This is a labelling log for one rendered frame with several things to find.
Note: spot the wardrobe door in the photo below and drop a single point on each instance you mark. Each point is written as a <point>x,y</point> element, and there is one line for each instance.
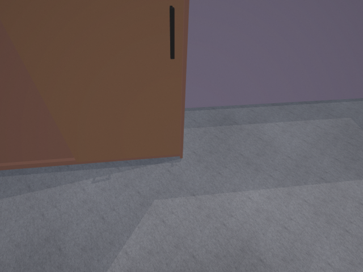
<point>104,71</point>
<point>28,131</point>

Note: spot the handle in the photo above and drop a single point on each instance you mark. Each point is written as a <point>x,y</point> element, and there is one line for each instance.
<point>172,32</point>

